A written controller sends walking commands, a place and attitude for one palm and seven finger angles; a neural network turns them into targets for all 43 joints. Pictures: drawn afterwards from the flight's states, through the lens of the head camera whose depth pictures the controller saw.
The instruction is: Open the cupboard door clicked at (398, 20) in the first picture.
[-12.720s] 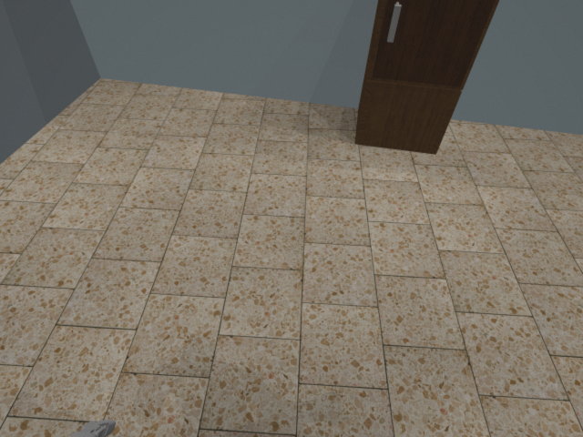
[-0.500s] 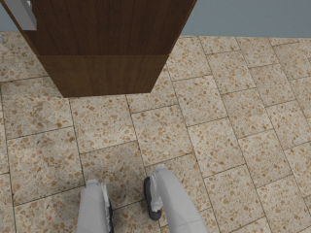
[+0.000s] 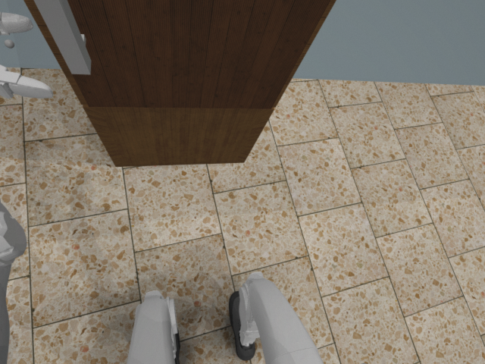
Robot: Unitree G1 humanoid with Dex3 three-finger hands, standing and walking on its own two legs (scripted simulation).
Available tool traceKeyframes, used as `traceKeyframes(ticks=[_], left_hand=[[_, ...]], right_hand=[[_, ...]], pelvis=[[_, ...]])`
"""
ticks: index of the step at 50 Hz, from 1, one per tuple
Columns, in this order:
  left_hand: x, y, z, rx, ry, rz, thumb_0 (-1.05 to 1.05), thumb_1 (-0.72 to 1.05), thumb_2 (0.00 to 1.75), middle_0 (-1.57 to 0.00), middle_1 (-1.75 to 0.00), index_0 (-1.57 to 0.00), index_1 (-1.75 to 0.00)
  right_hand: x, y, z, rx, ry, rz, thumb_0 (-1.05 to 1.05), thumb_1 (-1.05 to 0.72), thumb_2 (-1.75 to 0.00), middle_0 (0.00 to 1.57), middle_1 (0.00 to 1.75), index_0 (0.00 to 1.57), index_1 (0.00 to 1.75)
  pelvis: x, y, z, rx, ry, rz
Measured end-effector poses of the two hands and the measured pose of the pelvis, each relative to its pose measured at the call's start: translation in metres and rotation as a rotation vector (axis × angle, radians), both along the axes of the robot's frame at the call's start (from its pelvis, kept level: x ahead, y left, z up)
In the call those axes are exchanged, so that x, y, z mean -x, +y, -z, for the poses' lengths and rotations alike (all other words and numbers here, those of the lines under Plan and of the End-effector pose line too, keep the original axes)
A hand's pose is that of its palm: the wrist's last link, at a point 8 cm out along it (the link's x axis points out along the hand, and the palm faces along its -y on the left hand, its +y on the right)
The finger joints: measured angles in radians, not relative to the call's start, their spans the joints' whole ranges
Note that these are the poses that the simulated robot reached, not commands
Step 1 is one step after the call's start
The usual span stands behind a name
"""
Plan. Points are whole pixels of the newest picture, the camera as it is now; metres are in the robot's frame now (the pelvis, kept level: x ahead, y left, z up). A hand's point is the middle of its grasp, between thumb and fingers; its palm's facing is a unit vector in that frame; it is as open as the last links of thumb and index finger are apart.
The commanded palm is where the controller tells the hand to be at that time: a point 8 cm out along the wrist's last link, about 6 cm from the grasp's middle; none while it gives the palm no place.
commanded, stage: move the hooked fingers beside the handle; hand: left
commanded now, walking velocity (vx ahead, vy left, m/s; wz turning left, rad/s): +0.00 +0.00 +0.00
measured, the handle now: (66, 18) +0.61 +0.19 +0.05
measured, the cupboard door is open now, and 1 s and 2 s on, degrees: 0 0 0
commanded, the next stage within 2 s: slide the fingers in behind the handle in 0.22 s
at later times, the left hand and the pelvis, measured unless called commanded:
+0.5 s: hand (9, 48) +0.55 +0.25 +0.06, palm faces -0.01 -1.00 -0.02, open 14.0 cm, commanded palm +0.55 +0.26 +0.05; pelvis -0.01 -0.01 -0.01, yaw +0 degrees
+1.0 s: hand (44, 45) +0.56 +0.22 +0.05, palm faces +0.00 -1.00 -0.02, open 13.9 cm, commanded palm +0.55 +0.23 +0.05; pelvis -0.01 +0.00 -0.01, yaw +0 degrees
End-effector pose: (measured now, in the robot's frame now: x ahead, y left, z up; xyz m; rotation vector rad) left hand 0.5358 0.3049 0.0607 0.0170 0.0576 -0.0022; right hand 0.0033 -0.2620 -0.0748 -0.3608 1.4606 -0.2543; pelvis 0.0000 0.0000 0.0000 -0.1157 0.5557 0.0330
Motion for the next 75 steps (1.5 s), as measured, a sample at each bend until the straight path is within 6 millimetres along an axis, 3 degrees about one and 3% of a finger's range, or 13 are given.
traceKeyframes(ticks=[7,21,52,75], left_hand=[[0.000,0.000,0.006,-0.016,-0.017,-0.011,-0.01,-0.50,0.30,-0.30,-1.20,-0.30,-1.20],[0.004,0.007,0.003,-0.011,-0.019,-0.007,-0.01,-0.50,0.30,-0.30,-1.20,-0.30,-1.20],[-0.006,-0.036,0.008,-0.006,-0.023,-0.005,-0.01,-0.50,0.30,-0.30,-1.20,-0.31,-1.21],[0.000,-0.078,0.005,-0.008,-0.026,0.000,-0.01,-0.50,0.30,-0.30,-1.20,-0.30,-1.20]], right_hand=[[-0.003,-0.004,0.007,-0.003,-0.008,0.003,0.00,-0.90,-0.90,0.20,0.30,0.20,0.30],[0.011,0.000,0.015,-0.027,0.038,0.018,0.00,-0.90,-0.90,0.20,0.30,0.20,0.30],[0.023,0.007,0.013,-0.051,0.038,0.046,0.00,-0.90,-0.90,0.20,0.30,0.20,0.30],[0.003,-0.004,0.015,-0.075,-0.015,0.029,0.00,-0.90,-0.90,0.20,0.30,0.20,0.30]], pelvis=[[0.002,-0.002,0.005,-0.005,0.003,0.010],[0.006,-0.007,0.009,-0.003,0.009,0.007],[0.005,-0.004,0.006,-0.013,0.006,0.013],[0.001,-0.012,-0.001,-0.034,-0.019,0.011]])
